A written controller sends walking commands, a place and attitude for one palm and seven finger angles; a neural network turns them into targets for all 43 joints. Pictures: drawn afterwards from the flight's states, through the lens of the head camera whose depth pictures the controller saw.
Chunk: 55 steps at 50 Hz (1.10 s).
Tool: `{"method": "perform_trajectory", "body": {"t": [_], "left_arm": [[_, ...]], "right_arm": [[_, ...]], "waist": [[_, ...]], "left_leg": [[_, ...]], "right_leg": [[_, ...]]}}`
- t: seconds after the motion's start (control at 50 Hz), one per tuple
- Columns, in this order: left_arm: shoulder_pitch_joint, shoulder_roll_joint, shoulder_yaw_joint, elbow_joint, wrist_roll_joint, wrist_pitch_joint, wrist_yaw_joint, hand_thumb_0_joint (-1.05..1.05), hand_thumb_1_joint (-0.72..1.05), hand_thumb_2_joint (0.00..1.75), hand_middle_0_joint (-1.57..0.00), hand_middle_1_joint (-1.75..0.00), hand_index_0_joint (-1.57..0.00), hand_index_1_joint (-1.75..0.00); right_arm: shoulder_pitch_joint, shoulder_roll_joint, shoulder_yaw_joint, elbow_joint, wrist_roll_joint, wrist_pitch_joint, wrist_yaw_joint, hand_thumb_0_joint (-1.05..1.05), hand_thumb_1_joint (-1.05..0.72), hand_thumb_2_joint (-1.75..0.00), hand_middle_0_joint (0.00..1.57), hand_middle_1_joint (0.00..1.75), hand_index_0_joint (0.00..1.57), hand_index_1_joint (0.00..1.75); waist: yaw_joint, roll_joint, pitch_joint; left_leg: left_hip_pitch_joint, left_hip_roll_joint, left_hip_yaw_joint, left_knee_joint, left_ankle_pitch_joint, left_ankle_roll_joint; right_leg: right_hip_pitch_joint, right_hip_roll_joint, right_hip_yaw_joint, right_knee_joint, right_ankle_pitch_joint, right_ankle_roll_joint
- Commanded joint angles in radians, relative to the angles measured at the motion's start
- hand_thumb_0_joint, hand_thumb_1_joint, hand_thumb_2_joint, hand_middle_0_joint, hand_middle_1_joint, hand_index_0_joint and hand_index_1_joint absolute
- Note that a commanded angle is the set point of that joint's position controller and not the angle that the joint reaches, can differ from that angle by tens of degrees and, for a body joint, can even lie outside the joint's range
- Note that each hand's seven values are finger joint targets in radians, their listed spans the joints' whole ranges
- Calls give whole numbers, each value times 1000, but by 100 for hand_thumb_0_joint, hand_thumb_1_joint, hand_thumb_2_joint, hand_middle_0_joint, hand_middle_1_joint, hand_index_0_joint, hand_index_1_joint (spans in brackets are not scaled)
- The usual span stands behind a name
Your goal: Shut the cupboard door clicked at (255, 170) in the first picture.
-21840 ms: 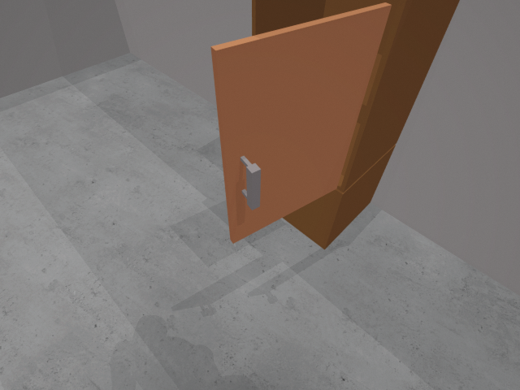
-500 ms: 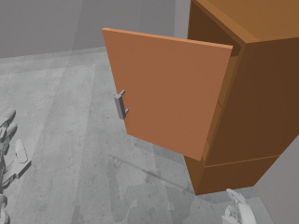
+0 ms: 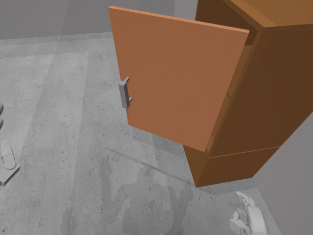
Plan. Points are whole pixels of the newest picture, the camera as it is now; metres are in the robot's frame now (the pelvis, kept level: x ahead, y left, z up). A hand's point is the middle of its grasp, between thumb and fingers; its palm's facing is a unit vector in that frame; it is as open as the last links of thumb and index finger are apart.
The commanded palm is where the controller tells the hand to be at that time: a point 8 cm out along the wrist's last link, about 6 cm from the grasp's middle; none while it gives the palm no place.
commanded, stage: step back with the hand held close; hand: left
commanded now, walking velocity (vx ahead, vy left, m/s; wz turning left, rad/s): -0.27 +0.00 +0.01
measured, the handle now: (126, 92) +0.66 +0.17 -0.07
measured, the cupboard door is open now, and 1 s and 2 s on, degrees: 57 57 57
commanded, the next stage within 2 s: stop stepping back and stand still in 0.94 s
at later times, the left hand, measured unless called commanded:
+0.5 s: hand (3, 196) +0.15 +0.26 +0.17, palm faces +0.44 -0.75 -0.50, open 7.4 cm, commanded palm +0.07 +0.30 +0.18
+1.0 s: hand out of the picture +0.07 +0.27 +0.18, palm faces +0.52 -0.74 -0.43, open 7.4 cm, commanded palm +0.00 +0.29 +0.18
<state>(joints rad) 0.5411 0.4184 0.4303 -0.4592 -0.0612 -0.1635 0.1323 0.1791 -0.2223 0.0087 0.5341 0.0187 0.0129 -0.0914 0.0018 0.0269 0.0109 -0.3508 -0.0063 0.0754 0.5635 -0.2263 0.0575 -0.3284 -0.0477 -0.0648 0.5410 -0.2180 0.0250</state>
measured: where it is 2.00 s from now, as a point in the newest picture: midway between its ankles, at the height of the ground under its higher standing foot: outside the picture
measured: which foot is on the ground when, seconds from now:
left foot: down 0.00-0.68, up 0.70-0.82, down 0.84-1.00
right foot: down 0.00-0.84, up 0.86-1.00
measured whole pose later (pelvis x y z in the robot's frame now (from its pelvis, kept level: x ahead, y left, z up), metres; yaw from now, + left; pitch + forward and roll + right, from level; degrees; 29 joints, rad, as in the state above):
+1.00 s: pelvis -0.12 -0.02 +0.00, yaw +3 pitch +2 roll -2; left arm 0.51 0.43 0.48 -0.53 -0.06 -0.22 0.17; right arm 0.16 -0.14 -0.01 0.62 -0.01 -0.11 -0.05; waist 0.02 -0.02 0.01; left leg -0.41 0.08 0.03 0.59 -0.21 0.00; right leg -0.45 0.07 0.00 0.87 -0.40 0.03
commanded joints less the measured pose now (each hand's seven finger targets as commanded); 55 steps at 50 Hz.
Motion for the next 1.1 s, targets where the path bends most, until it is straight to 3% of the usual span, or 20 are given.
{"method": "perform_trajectory", "body": {"t": [0.0, 0.18, 0.3, 0.5, 0.58, 0.64, 0.68, 0.72, 0.76, 0.78, 0.8, 0.82, 0.84, 0.86, 0.88, 0.92, 0.96, 1.04, 1.06, 1.08], "left_arm": [[-47, 178, 132, -230, 12, -85, 27, 0, 90, 90, -20, -30, -20, -30], [-90, 175, 124, -247, 28, -126, 45, 0, 90, 90, -20, -30, -20, -30], [-81, 183, 120, -222, 25, -142, 58, 0, 90, 90, -20, -30, -20, -30], [10, 212, 205, -259, 40, -166, 43, 0, 90, 90, -20, -30, -20, -30], [-14, 203, 203, -249, 43, -161, 35, 0, 90, 90, -20, -30, -20, -30], [-80, 212, 158, -263, 25, -137, 53, 0, 90, 90, -20, -30, -20, -30], [-107, 197, 101, -258, 26, -113, 74, 0, 90, 90, -20, -30, -20, -30], [-133, 210, 109, -260, 32, -105, 75, 0, 90, 90, -20, -30, -20, -30], [-126, 202, 109, -239, 32, -107, 74, 0, 90, 90, -20, -30, -20, -30], [-131, 191, 97, -244, 26, -112, 70, 0, 90, 90, -20, -30, -20, -30], [-149, 185, 96, -277, 23, -126, 70, 0, 90, 90, -20, -30, -20, -30], [-156, 184, 123, -301, 35, -138, 75, 0, 90, 90, -20, -30, -20, -30], [-157, 212, 148, -287, 36, -140, 76, 0, 90, 90, -20, -30, -20, -30], [-93, 192, 159, -232, 7, -145, 67, 0, 90, 90, -20, -30, -20, -30], [-85, 197, 163, -279, 3, -146, 57, 0, 90, 90, -20, -30, -20, -30], [-41, 161, 142, -338, -8, -132, 40, 0, 90, 90, -20, -30, -20, -30], [-45, 138, 92, -359, -6, -126, 31, 0, 90, 90, -20, -30, -20, -30], [-77, 165, 94, -293, 21, -95, 29, 0, 90, 90, -20, -30, -20, -30], [-55, 159, 94, -250, 20, -91, 30, 0, 90, 90, -20, -30, -20, -30], [-71, 195, 113, -224, 19, -89, 35, 0, 90, 90, -20, -30, -20, -30]], "right_arm": [[-79, -149, -55, -153, -4, -69, -17, 0, -90, -90, 20, 30, 20, 30], [-47, -145, -57, -117, -19, -118, -13, 0, -90, -90, 20, 30, 20, 30], [-40, -141, -59, -95, -21, -127, -4, 0, -90, -90, 20, 30, 20, 30], [-66, -155, -76, -111, -19, -145, -6, 0, -90, -90, 20, 30, 20, 30], [-54, -149, -82, -112, -17, -145, -3, 0, -90, -90, 20, 30, 20, 30], [-28, -115, -84, -64, -29, -132, 16, 0, -90, -90, 20, 30, 20, 30], [-48, -85, -79, -43, -27, -112, 28, 0, -90, -90, 20, 30, 20, 30], [-47, -77, -67, -48, -25, -105, 21, 0, -90, -90, 20, 30, 20, 30], [-41, -77, -51, -36, -27, -101, 6, 0, -90, -90, 20, 30, 20, 30], [-40, -92, -50, -31, -20, -100, -2, 0, -90, -90, 20, 30, 20, 30], [-55, -125, -59, -44, -20, -109, -11, 0, -90, -90, 20, 30, 20, 30], [-71, -139, -68, -56, -32, -124, -18, 0, -90, -90, 20, 30, 20, 30], [-69, -103, -79, -47, -42, -140, -22, 0, -90, -90, 20, 30, 20, 30], [-50, -87, -89, -26, -33, -155, -7, 0, -90, -90, 20, 30, 20, 30], [-50, -111, -102, -49, -35, -168, 3, 0, -90, -90, 20, 30, 20, 30], [-38, -107, -99, -38, -36, -174, 23, 0, -90, -90, 20, 30, 20, 30], [-51, -102, -87, -40, -25, -182, 36, 0, -90, -90, 20, 30, 20, 30], [-62, -122, -71, -27, -38, -178, 36, 0, -90, -90, 20, 30, 20, 30], [-51, -115, -64, -33, -30, -174, 34, 0, -90, -90, 20, 30, 20, 30], [-42, -108, -60, -40, -26, -165, 31, 0, -90, -90, 20, 30, 20, 30]], "waist": [[1, 61, -96], [-6, 27, -60], [-12, 3, -62], [6, 162, -158], [-4, 51, -100], [-16, -125, -83], [-14, -249, -120], [-15, -277, -105], [-22, -187, -53], [-33, -70, -40], [-29, 149, -35], [-16, 355, -72], [-13, 291, -101], [3, 191, -193], [4, 219, -230], [6, 197, -233], [2, 197, -229], [2, 156, -163], [-4, 84, -167], [-18, -31, -160]], "left_leg": [[-318, 127, -181, -245, -337, 29], [-284, 98, -171, -156, -377, 10], [-215, 81, -161, -128, -310, -5], [-548, 226, -287, -309, -483, 75], [-559, 158, -209, -161, -548, 49], [-179, 26, -94, 211, -321, -57], [-34, 4, -81, 449, -248, -77], [20, 11, -72, 383, -235, -65], [92, 17, -79, 69, -168, -56], [96, 22, -65, -114, -103, -51], [-5, 153, -203, -256, -73, -5], [-185, 350, -386, -326, 5, 74], [-157, 399, -391, -305, 159, 113], [-59, 376, -265, -261, 205, 109], [-65, 374, -276, -212, 251, 114], [54, 340, -185, -160, 460, 83], [112, 325, -153, -132, 486, 45], [26, 282, -139, -116, 241, 3], [19, 221, -87, -65, 136, -25], [-13, 139, -20, 11, -9, -64]], "right_leg": [[309, 7, 107, 24, 60, -16], [155, -25, 171, -82, -179, -42], [66, -34, 176, -139, -200, -48], [454, 110, 109, 231, 111, -9], [336, 53, 258, 137, -5, -44], [-121, -205, 558, -256, -308, -163], [-202, -295, 525, -348, -275, -202], [-218, -237, 408, -311, -146, -164], [-233, -136, 270, -209, -49, -103], [-209, -76, 223, -103, -18, -66], [-142, 20, 169, 96, -10, -29], [-9, 105, 97, 332, -101, 9], [-33, 110, 133, 483, -213, 5], [-48, 119, 144, 549, -245, -2], [-35, 111, 134, 532, -259, -3], [-45, 100, 95, 387, -222, 1], [-18, 93, 55, 224, -162, 7], [130, 79, 50, -77, 83, 9], [147, 39, 82, -135, 217, -5], [120, -53, 198, -154, 344, -49]]}}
